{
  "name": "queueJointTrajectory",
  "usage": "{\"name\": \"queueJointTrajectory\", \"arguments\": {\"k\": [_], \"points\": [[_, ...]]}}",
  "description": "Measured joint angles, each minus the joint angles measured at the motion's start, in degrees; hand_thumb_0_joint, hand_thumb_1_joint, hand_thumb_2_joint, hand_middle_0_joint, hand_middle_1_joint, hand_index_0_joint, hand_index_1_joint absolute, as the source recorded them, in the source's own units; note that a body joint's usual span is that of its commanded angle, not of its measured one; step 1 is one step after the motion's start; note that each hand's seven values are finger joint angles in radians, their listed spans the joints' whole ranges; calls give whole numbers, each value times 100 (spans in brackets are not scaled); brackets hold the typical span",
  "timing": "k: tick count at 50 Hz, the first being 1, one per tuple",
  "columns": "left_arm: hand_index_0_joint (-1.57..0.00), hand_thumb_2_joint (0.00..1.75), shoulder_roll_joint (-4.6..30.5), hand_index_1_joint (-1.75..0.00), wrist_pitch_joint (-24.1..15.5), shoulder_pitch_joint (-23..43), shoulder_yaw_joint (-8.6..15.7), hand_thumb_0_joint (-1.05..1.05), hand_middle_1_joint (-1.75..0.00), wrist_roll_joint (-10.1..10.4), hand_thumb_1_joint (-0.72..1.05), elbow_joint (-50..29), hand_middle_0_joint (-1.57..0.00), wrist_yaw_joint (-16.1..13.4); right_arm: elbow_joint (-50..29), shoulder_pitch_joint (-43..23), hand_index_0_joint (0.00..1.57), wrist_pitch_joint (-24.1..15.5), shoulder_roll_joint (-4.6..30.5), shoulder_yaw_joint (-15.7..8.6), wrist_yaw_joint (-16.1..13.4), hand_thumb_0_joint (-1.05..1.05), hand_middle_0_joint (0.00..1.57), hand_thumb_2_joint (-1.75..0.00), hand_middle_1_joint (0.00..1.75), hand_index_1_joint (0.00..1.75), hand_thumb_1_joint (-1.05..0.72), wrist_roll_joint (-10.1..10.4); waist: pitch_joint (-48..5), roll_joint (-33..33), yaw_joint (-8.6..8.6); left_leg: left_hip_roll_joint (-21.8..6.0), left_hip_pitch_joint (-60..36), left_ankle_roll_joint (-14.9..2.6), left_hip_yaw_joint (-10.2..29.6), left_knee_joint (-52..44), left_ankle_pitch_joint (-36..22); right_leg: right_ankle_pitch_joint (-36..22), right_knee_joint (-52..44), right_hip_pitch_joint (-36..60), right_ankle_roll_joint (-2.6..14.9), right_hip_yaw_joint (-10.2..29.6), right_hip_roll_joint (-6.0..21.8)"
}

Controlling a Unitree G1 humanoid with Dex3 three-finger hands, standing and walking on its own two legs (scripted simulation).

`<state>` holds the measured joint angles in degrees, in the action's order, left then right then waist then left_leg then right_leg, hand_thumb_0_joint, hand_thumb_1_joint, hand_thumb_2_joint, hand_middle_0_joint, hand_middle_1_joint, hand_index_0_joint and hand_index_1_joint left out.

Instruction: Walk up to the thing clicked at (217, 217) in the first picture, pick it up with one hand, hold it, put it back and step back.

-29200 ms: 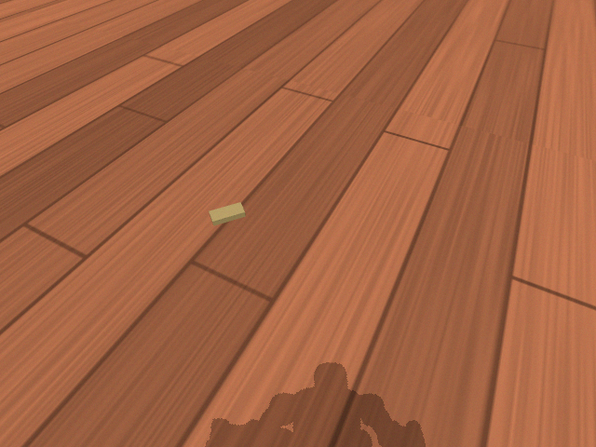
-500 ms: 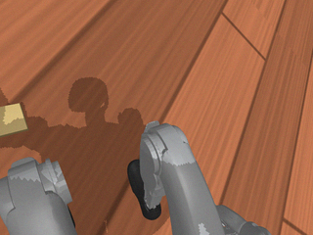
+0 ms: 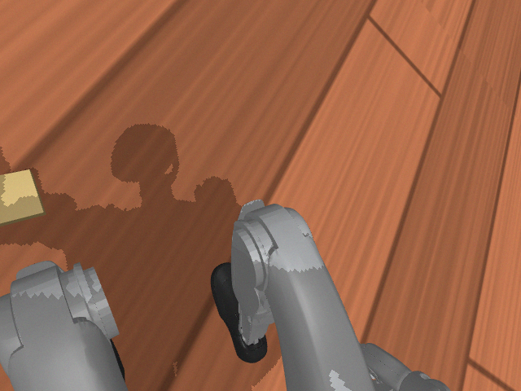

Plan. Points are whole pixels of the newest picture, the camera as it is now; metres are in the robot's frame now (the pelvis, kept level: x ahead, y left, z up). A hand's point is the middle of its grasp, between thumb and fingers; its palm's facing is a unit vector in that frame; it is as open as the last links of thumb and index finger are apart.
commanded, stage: withdraw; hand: left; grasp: from above
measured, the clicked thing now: out of the picture +0.42 +0.28 -0.28
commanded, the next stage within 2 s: home in 0.96 s
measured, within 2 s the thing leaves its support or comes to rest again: neither
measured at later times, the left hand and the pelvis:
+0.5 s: hand out of the picture +0.43 +0.31 -0.13, palm faces -0.31 -0.06 -0.95, open 14.0 cm; pelvis +0.01 +0.00 +0.03, yaw +4 degrees
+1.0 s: hand out of the picture +0.39 +0.30 -0.15, palm faces -0.47 -0.09 -0.88, open 13.8 cm; pelvis -0.01 -0.01 +0.03, yaw +7 degrees
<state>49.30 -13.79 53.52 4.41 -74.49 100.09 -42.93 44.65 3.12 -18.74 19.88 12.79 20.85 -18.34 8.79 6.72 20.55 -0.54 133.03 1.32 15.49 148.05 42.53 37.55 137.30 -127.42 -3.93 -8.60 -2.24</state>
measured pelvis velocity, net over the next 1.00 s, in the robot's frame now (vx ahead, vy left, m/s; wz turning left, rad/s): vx -0.01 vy -0.01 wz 0.12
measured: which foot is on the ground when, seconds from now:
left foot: down 0.00-1.00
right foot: down 0.00-1.00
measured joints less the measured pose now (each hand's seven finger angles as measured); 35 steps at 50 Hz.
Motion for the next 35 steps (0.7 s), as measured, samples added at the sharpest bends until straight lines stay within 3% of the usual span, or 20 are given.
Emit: {"name": "queueJointTrajectory", "arguments": {"k": [6, 11, 14, 18, 22, 27, 31, 35], "points": [[-9, 98, 15, -99, 77, 36, 54, 0, -99, 16, -47, 60, -9, -43, -25, -13, 20, -4, 23, -19, -4, 0, 20, -90, 30, 30, -89, 9, -8, 14, 20, -3, 1, -2, -5, -24, -7, -8, -25, 1, 4, 1, -1], [-10, 97, -31, -98, 234, 34, 262, 0, -99, 65, -46, -117, -9, -55, -29, 61, 20, -59, 29, -117, 49, 0, 20, -90, 30, 30, -90, 34, -22, 0, -10, 3, 7, 4, -20, -40, -13, -4, -27, -7, 13, 11, 9], [-10, 97, -166, -98, 364, -58, 452, 0, -99, 141, -47, -528, -9, 99, 12, 194, 20, -94, 23, -280, 123, 0, 20, -90, 30, 30, -90, 114, -135, -87, -75, 16, 44, 15, -52, -66, -9, 24, -22, -49, 37, 33, 32], [-10, 97, -657, -98, 604, -444, 196, 0, -99, 494, -49, -1613, -9, 387, 175, 432, 20, 61, -41, -533, 209, 0, 20, -90, 30, 30, -90, 379, -598, -336, -312, 7, 106, 38, -153, -190, 37, 98, -57, -161, 102, 102, 68], [-9, 98, -1148, -98, 959, -624, -103, 0, -99, 677, -49, -2177, -9, 752, 248, 518, 20, 453, -151, -816, 184, 0, 20, -90, 30, 30, -90, 754, -1185, -642, -568, -29, 99, 13, -360, -471, 27, 142, -198, -231, 121, 253, 105], [-9, 99, -1503, -99, 1304, -523, -408, 0, -99, 960, -48, -2298, -9, 1534, 57, 385, 20, 882, -238, -1080, -40, 0, 20, -90, 30, 30, -90, 1052, -1499, -906, -794, -69, -159, -49, -646, -927, -128, 65, -478, -68, 111, 466, 138], [-10, 99, -1614, -99, 1201, -345, -566, 0, -98, 1064, -48, -2218, -11, 2201, -150, 312, 20, 1118, -267, -1156, -316, 0, 20, -90, 30, 30, -90, 1175, -1561, -955, -886, -55, -420, -56, -804, -1265, -291, -26, -686, 132, 155, 582, 186], [-10, 100, -1598, -99, 861, -224, -688, 0, -98, 984, -48, -2085, -11, 2633, -324, 307, 20, 1255, -246, -1133, -644, 0, 20, -90, 30, 30, -91, 1223, -1506, -892, -907, -16, -589, -46, -851, -1479, -421, -109, -825, 276, 218, 605, 233]]}}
